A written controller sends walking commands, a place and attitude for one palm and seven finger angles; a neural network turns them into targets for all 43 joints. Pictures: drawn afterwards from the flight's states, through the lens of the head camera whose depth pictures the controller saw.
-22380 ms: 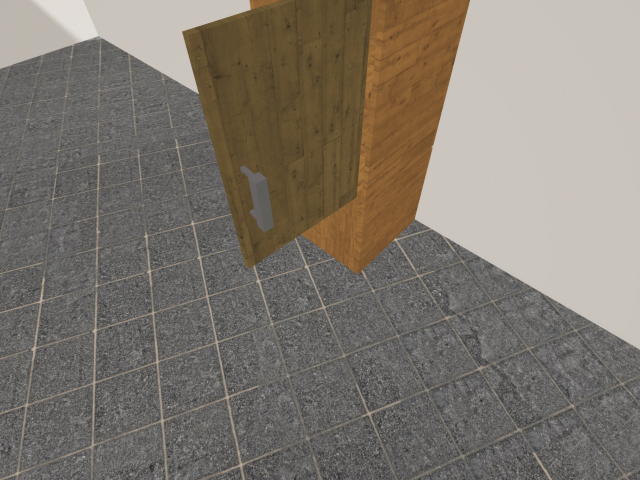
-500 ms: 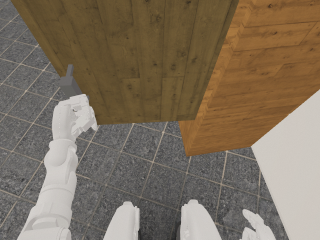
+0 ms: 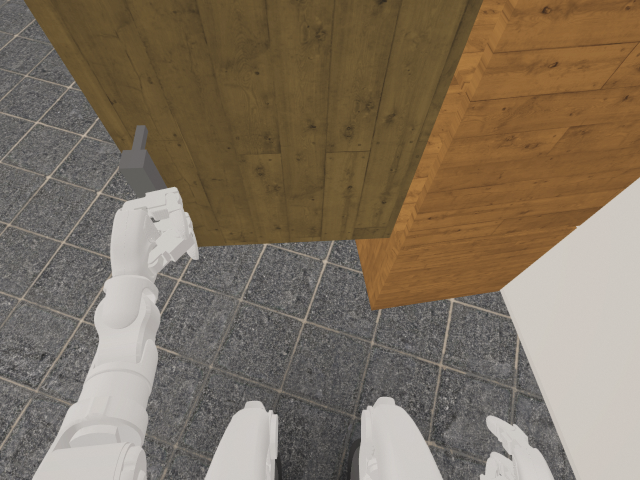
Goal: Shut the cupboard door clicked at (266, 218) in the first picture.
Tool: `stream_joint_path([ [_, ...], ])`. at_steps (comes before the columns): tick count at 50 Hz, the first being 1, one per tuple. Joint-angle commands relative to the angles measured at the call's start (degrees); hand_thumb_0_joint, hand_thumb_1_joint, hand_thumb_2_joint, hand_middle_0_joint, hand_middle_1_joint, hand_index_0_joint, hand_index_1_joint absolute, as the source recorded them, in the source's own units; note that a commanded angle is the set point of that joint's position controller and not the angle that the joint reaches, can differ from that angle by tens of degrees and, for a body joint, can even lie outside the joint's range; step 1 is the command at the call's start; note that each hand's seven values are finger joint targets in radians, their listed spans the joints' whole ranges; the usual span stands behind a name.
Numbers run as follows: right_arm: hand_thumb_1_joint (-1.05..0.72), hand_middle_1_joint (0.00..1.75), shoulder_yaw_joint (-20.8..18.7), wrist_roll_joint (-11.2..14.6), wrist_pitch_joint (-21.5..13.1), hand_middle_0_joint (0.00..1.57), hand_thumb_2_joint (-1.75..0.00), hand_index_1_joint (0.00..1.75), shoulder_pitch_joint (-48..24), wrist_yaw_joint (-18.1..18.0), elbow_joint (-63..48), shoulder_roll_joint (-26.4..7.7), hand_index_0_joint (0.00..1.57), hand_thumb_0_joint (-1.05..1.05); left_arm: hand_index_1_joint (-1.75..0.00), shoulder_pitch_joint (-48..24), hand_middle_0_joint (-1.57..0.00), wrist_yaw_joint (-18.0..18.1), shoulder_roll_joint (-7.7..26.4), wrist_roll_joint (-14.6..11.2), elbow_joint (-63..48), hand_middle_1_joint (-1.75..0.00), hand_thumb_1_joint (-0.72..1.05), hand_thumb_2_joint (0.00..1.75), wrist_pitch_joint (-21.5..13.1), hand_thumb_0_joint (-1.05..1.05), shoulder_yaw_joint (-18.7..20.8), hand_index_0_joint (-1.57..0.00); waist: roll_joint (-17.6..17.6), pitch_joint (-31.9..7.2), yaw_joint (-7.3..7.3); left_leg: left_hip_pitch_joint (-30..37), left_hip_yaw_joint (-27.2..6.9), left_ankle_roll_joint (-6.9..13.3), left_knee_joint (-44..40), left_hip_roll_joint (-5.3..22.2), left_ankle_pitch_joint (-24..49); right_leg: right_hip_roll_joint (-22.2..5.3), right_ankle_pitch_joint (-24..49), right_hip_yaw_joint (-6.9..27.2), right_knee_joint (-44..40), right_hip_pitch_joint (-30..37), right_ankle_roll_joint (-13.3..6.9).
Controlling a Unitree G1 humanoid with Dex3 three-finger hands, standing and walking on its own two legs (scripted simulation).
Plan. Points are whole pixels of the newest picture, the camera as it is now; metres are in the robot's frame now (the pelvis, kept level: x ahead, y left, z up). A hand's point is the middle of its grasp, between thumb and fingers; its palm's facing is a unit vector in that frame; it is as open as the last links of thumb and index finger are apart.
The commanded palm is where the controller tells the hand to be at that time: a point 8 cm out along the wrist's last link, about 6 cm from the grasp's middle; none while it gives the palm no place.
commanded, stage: push the door shut along its arc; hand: left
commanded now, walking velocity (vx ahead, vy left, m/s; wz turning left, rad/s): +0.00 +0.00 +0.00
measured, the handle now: (157, 181) +0.48 +0.22 +0.03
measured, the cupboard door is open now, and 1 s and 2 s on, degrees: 85 69 57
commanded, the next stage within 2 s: pull the fist back off the door in 1.68 s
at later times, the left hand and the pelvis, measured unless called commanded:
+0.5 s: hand (186, 198) +0.45 +0.18 +0.03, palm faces -0.09 -0.99 -0.06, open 3.1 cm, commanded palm +0.45 +0.21 +0.03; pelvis -0.01 +0.00 -0.01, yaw +0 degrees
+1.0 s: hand (225, 155) +0.52 +0.14 +0.03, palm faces -0.23 -0.97 -0.05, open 3.1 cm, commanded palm +0.52 +0.18 +0.03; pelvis -0.01 +0.01 -0.03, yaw -2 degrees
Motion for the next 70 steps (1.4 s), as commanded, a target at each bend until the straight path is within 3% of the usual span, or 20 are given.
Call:
stream_joint_path([
  [1, -0.9, 0.3, -3.3, -0.1, -2.0, 0.2, -0.9, 0.3, 5.0, -1.1, -4.8, -8.6, 0.2, 0.0, -1.5, -22.6, -1.3, -1.6, 13.0, -1.0, -10.9, -1.5, 0.9, 0.9, -4.4, 0.0, 3.8, -1.3, 2.2, -26.6, -1.56, 12.2, -2.1, 0.9, -8.7, -2.0, 14.8, 2.0, 15.0, 4.0, -8.7, 18.0, 0.0],
  [8, -0.9, 0.3, -3.0, 0.5, -1.6, 0.2, -0.9, 0.3, 6.4, -1.3, -3.4, -9.3, 0.2, 0.0, -1.5, -29.3, -1.3, -6.4, 14.9, -2.1, -3.7, -1.5, 0.9, 0.9, -2.9, 0.0, 4.1, -1.3, 3.3, -25.5, -2.75, 11.7, -2.8, 0.8, -8.2, -1.8, 14.0, 1.9, 13.4, 3.8, -8.8, 15.3, -0.1],
  [14, -0.9, 0.3, -3.1, 0.6, -1.7, 0.2, -0.9, 0.3, 8.0, -1.3, -2.2, -9.9, 0.2, 0.0, -1.5, -37.7, -1.3, -8.9, 16.0, -1.7, 0.8, -1.5, 0.9, 0.9, -2.6, 0.0, 3.2, -1.3, 2.3, -25.8, -5.05, 10.6, -3.3, 1.3, -6.9, -1.7, 12.3, 2.0, 11.2, 3.9, -8.9, 12.9, 0.0],
  [17, -0.9, 0.3, -3.1, 0.5, -1.7, 0.2, -0.9, 0.3, 9.0, -1.2, -2.0, -10.4, 0.2, 0.0, -1.5, -39.6, -1.3, -10.1, 17.6, -1.5, 2.8, -1.5, 0.9, 0.9, -2.6, 0.0, 3.8, -1.3, 3.6, -28.3, -4.9, 10.9, -3.6, 1.3, -6.4, -1.8, 12.4, 2.2, 10.5, 3.9, -8.5, 12.6, -0.3],
  [21, -0.9, 0.3, -3.2, 0.5, -1.4, 0.2, -0.9, 0.3, 10.3, -0.9, -1.8, -10.7, 0.2, 0.0, -1.5, -44.5, -1.3, -11.6, 15.9, -1.4, 3.7, -1.5, 0.9, 0.9, -2.1, 0.0, 1.2, -1.3, 6.1, -28.7, -6.54, 13.9, -4.7, 1.4, -6.7, -1.6, 13.2, 2.5, 9.8, 3.0, -8.2, 9.1, -0.6],
  [24, -0.9, 0.3, -3.0, 0.5, -1.0, 0.2, -0.9, 0.3, 10.9, -0.7, -1.1, -11.2, 0.2, 0.0, -1.5, -46.8, -1.3, -11.7, 16.1, -1.0, 7.1, -1.5, 0.9, 0.9, -1.0, 0.0, 0.8, -1.3, 5.1, -26.4, -7.63, 13.0, -5.3, 1.4, -6.9, -1.4, 11.3, 2.6, 7.9, 2.7, -8.5, 6.7, -0.6],
  [28, -0.9, 0.3, -3.0, 0.1, -0.9, 0.2, -0.9, 0.3, 12.2, -0.5, -0.8, -11.6, 0.2, 0.0, -1.5, -50.6, -1.3, -11.4, 18.6, 0.1, 6.6, -1.5, 0.9, 0.9, -1.4, 0.0, 2.0, -1.3, 7.9, -29.8, -7.75, 15.3, -5.9, 1.2, -6.5, -1.4, 12.5, 2.7, 8.1, 2.3, -7.6, 5.3, -0.8],
  [33, -0.9, 0.3, -2.5, -0.1, -0.3, 0.2, -0.9, 0.3, 13.3, -0.4, -0.5, -12.1, 0.2, 0.0, -1.5, -54.6, -1.3, -11.6, 22.1, 1.2, 10.2, -1.5, 0.9, 0.9, -0.3, 0.0, 3.6, -1.3, 7.3, -27.8, -9.19, 12.4, -6.0, 1.6, -5.8, -1.1, 11.7, 3.0, 7.4, 2.4, -7.5, 4.5, -0.8],
  [36, -0.9, 0.3, -2.5, -0.3, -0.4, 0.2, -0.9, 0.3, 14.0, -0.1, -0.8, -12.0, 0.2, 0.0, -1.5, -56.7, -1.3, -12.7, 20.1, 0.9, 8.9, -1.5, 0.9, 0.9, -0.2, 0.0, 1.7, -1.3, 9.3, -30.5, -9.63, 15.7, -6.7, 1.4, -5.6, -1.1, 14.4, 3.2, 8.8, 1.9, -6.8, 3.3, -1.0],
  [41, -0.9, 0.3, -2.0, -0.3, 0.3, 0.2, -0.9, 0.3, 15.2, 0.0, -0.8, -12.3, 0.2, 0.0, -1.5, -57.2, -1.3, -12.8, 24.4, 1.6, 13.4, -1.5, 0.9, 0.9, 2.0, 0.0, 5.2, -1.3, 7.2, -29.3, -10.09, 11.8, -6.3, 1.8, -4.3, -0.8, 14.4, 3.5, 9.0, 2.0, -6.5, 3.6, -0.8],
  [43, -0.9, 0.3, -1.7, -0.4, 0.5, 0.2, -0.9, 0.3, 15.4, 0.1, -0.8, -12.3, 0.2, 0.0, -1.5, -59.5, -1.3, -12.9, 25.9, 2.5, 13.9, -1.5, 0.9, 0.9, 2.5, 0.0, 5.4, -1.3, 8.6, -28.6, -10.54, 10.5, -6.2, 1.8, -3.7, -0.7, 14.0, 3.4, 8.8, 2.3, -6.4, 3.1, -0.8],
  [47, -0.9, 0.3, -1.5, -0.6, 0.7, 0.2, -0.9, 0.3, 16.1, 0.2, -1.3, -12.3, 0.2, 0.0, -1.5, -61.5, -1.3, -13.5, 28.3, 2.9, 13.5, -1.5, 0.9, 0.9, 3.0, 0.0, 6.9, -1.3, 9.5, -31.6, -10.85, 10.8, -6.1, 2.0, -2.6, -0.5, 16.4, 3.7, 10.5, 2.5, -5.6, 3.9, -0.8],
  [48, -0.9, 0.3, -1.5, -0.6, 0.8, 0.2, -0.9, 0.3, 16.6, 0.2, -1.4, -12.5, 0.2, 0.0, -1.5, -60.5, -1.3, -13.6, 31.1, 3.1, 13.9, -1.5, 0.9, 0.9, 3.2, 0.0, 9.1, -1.3, 9.7, -32.5, -10.14, 10.8, -6.1, 1.9, -2.4, -0.4, 17.2, 3.7, 10.9, 2.4, -5.2, 4.6, -0.8],
  [52, -0.9, 0.3, -1.3, -0.5, 1.2, 0.2, -0.9, 0.3, 17.3, 0.6, -2.0, -12.2, 0.2, 0.0, -1.5, -59.7, -1.3, -14.9, 30.6, 3.6, 15.1, -1.5, 0.9, 0.9, 5.0, 0.0, 8.4, -1.3, 9.8, -33.3, -10.46, 11.1, -6.1, 1.9, -1.7, -0.1, 20.2, 4.0, 13.4, 2.2, -4.7, 4.6, -0.7],
  [54, -0.9, 0.3, -1.1, -0.4, 1.4, 0.2, -0.9, 0.3, 17.6, 0.5, -2.1, -12.3, 0.2, 0.0, -1.5, -61.5, -1.3, -15.3, 32.8, 4.0, 14.6, -1.5, 0.9, 0.9, 6.0, 0.0, 9.5, -1.3, 9.3, -32.6, -10.94, 8.7, -5.4, 2.3, -1.0, -0.1, 19.3, 4.1, 14.0, 2.8, -4.8, 6.0, -0.4],
  [58, -0.9, 0.3, -1.0, -0.4, 1.3, 0.2, -0.9, 0.3, 18.4, 0.4, -1.9, -12.4, 0.2, 0.0, -1.5, -63.6, -1.3, -16.1, 32.9, 4.2, 14.7, -1.5, 0.9, 0.9, 6.9, 0.0, 8.9, -1.3, 9.9, -32.9, -11.63, 9.2, -5.8, 2.3, -0.5, 0.1, 19.6, 4.3, 13.9, 2.4, -4.6, 4.5, -0.5],
  [61, -0.9, 0.3, -0.8, -0.5, 0.8, 0.2, -0.9, 0.3, 19.0, 0.0, -1.1, -12.3, 0.2, 0.0, -1.5, -68.8, -1.3, -16.9, 32.7, 4.1, 14.8, -1.5, 0.9, 0.9, 7.6, 0.0, 7.5, -1.3, 9.7, -32.1, -13.68, 8.0, -5.9, 2.7, 0.3, 0.1, 18.3, 4.4, 13.2, 2.5, -4.6, 3.4, -0.4],
  [67, -0.9, 0.3, -1.1, -0.8, -0.1, 0.2, -0.9, 0.3, 20.0, -0.3, 0.1, -12.7, 0.2, 0.0, -1.5, -72.6, -1.3, -18.7, 30.9, 4.1, 14.4, -1.5, 0.9, 0.9, 9.1, 0.0, 5.1, -1.3, 13.8, -35.5, -14.42, 12.6, -6.7, 2.3, 1.3, 0.2, 21.5, 4.5, 14.3, 1.8, -4.1, 0.1, -0.7],
  [68, -0.9, 0.3, -1.0, -1.0, -0.1, 0.2, -0.9, 0.3, 20.1, -0.4, 0.2, -12.8, 0.2, 0.0, -1.5, -72.6, -1.3, -18.8, 33.0, 4.3, 14.0, -1.5, 0.9, 0.9, 9.3, 0.0, 6.5, -1.3, 15.0, -36.3, -13.74, 12.9, -6.9, 2.1, 1.4, 0.3, 22.1, 4.4, 14.4, 1.6, -3.7, 0.2, -0.9],
  [70, -0.9, 0.3, -0.9, -0.8, -0.3, 0.2, -0.9, 0.3, 20.0, -0.6, 0.8, -12.8, 0.2, 0.0, -1.5, -74.1, -1.3, -19.2, 31.0, 4.5, 16.2, -1.5, 0.9, 0.9, 10.4, 0.0, 4.3, -1.3, 13.3, -33.4, -15.26, 11.4, -6.8, 2.3, 1.6, 0.3, 19.8, 4.6, 12.8, 1.6, -4.4, -1.4, -0.7],
])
